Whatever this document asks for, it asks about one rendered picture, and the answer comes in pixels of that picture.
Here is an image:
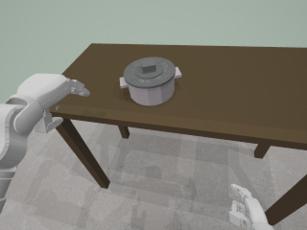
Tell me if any left robot hand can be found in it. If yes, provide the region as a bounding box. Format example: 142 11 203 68
16 73 90 133

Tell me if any lid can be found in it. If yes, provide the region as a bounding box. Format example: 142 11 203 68
123 57 176 89

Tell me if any pot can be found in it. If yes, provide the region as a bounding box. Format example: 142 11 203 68
119 67 182 106

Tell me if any knob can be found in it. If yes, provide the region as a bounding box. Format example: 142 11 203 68
141 58 156 73

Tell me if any table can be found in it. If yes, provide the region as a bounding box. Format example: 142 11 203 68
43 43 307 226

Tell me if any left robot forearm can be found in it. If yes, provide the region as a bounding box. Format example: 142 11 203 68
0 94 44 214

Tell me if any right robot hand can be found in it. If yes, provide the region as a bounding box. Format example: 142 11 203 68
228 183 269 230

